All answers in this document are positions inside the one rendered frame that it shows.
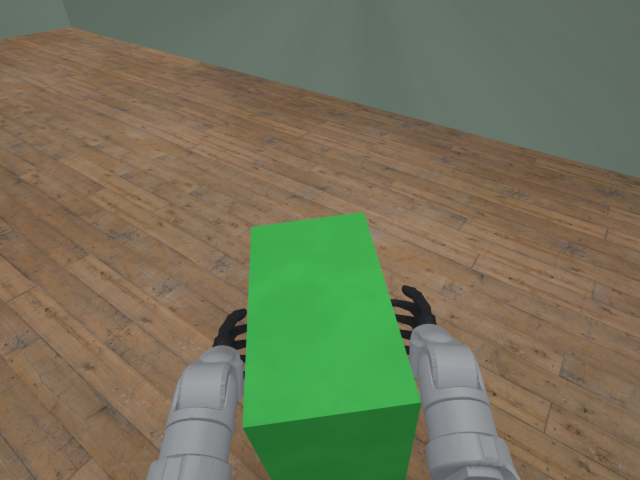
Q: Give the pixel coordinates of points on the left robot hand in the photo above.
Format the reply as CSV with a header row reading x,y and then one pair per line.
x,y
228,332

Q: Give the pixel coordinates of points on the left robot forearm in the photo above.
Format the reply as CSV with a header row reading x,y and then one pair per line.
x,y
201,419

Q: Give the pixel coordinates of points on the right robot forearm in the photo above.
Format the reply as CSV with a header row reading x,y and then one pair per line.
x,y
463,441

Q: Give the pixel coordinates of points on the carton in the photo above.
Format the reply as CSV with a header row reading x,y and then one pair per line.
x,y
329,392

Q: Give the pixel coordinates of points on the right robot hand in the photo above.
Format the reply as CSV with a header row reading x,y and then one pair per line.
x,y
420,309

